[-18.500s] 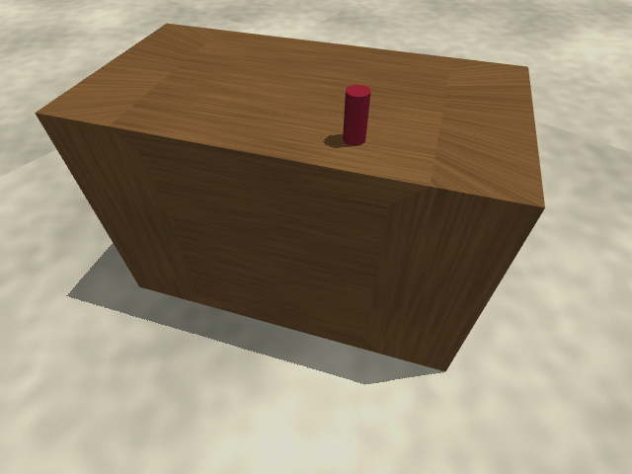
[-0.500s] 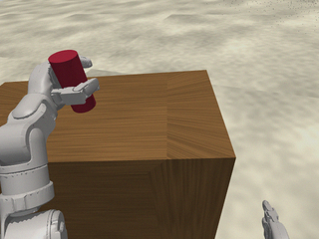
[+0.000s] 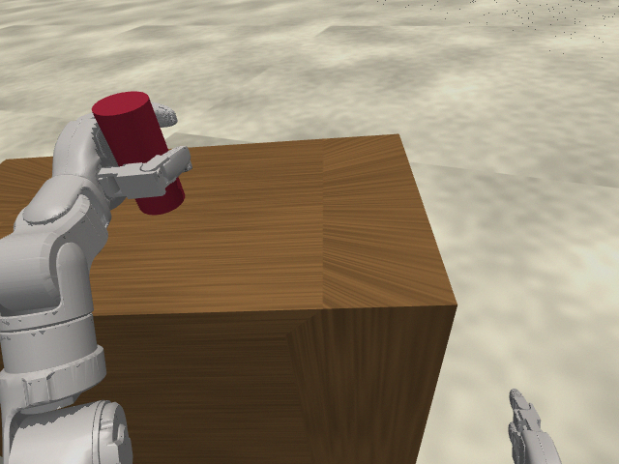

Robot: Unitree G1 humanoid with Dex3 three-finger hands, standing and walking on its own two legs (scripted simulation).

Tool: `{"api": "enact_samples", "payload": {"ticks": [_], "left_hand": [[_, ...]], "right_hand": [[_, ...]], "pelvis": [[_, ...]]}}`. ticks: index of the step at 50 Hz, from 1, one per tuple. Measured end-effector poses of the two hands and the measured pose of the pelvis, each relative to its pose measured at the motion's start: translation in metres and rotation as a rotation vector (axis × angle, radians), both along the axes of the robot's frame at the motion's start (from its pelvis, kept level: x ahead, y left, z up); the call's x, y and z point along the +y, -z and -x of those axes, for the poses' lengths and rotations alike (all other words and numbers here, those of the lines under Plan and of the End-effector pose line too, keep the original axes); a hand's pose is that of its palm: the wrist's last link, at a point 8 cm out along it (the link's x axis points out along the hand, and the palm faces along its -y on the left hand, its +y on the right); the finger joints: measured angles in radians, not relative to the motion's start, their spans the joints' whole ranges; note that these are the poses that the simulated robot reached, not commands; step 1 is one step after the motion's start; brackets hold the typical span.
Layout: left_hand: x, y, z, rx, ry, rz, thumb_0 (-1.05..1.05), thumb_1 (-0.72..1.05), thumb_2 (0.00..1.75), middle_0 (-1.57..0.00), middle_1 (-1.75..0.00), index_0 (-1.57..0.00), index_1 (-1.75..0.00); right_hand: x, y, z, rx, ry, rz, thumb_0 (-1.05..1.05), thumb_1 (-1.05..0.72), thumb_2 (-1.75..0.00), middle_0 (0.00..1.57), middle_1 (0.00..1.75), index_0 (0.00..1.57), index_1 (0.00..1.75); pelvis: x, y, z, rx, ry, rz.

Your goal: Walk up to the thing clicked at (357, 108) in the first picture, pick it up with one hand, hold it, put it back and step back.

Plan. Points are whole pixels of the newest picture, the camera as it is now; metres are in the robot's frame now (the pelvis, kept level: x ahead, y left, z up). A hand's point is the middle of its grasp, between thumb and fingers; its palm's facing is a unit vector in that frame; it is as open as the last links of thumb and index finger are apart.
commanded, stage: hold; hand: left
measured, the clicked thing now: (143, 156) +0.34 +0.18 +0.30
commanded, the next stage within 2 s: crouch in 0.58 s
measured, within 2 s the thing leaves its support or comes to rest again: neither
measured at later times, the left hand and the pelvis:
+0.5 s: hand (155, 147) +0.34 +0.16 +0.31, palm faces +0.08 -1.00 -0.01, open 6.9 cm; pelvis +0.00 +0.00 +0.00, yaw +0 degrees
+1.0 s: hand (175, 172) +0.37 +0.16 +0.26, palm faces +0.10 -1.00 +0.03, open 6.9 cm; pelvis -0.01 +0.00 +0.00, yaw +0 degrees
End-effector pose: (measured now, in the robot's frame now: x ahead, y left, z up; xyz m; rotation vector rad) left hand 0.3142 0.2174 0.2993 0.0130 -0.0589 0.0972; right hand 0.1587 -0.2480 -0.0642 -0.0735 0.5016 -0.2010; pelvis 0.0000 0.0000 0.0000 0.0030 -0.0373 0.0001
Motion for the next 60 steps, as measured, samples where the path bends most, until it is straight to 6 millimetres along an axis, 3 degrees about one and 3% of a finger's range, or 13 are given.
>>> {"api": "enact_samples", "payload": {"ticks": [9,21,34,44,60], "left_hand": [[0.002,-0.017,0.001,-0.046,0.018,-0.008,0.01,-0.01,1.11,-0.9,-1.08,-0.91,-1.07],[-0.003,-0.004,0.001,0.009,0.015,0.001,0.01,-0.01,1.1,-0.9,-1.08,-0.91,-1.06],[-0.001,-0.025,-0.004,-0.019,0.002,0.007,0.01,-0.01,1.1,-0.9,-1.08,-0.91,-1.06],[0.001,0.005,-0.009,0.071,0.008,0.025,0.01,-0.02,1.11,-0.9,-1.08,-0.91,-1.06],[0.004,0.077,-0.074,0.132,-0.034,0.053,0.01,0.0,1.09,-0.9,-1.07,-0.91,-1.05]], "right_hand": [[0.0,-0.001,-0.003,-0.009,0.002,0.004,-0.01,0.53,-0.06,0.05,0.05,0.05,0.05],[0.007,-0.001,-0.003,-0.013,-0.021,-0.016,-0.01,0.54,-0.06,0.05,0.05,0.05,0.05],[0.0,0.0,0.002,-0.012,-0.005,-0.006,-0.01,0.53,-0.06,0.05,0.05,0.05,0.05],[0.004,0.002,0.007,0.006,-0.023,-0.004,-0.01,0.56,-0.05,0.05,0.05,0.05,0.05],[-0.007,0.0,0.033,0.038,0.046,0.081,-0.01,0.57,-0.05,0.05,0.05,0.05,0.05]], "pelvis": [[0.001,0.0,-0.002,0.002,0.0,0.002],[0.0,0.0,0.0,-0.002,0.001,-0.001],[-0.001,0.0,0.002,-0.003,0.001,-0.002],[-0.002,0.0,0.007,-0.002,-0.003,-0.002],[-0.002,0.002,0.01,0.052,0.015,0.0]]}}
